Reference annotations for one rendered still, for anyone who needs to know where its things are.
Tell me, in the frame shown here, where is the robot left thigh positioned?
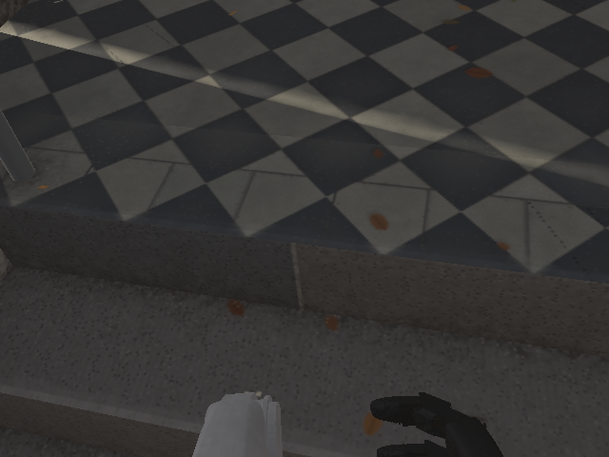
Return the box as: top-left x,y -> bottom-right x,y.
192,392 -> 283,457

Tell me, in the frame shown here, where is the robot right hand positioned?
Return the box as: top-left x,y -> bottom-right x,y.
370,392 -> 503,457

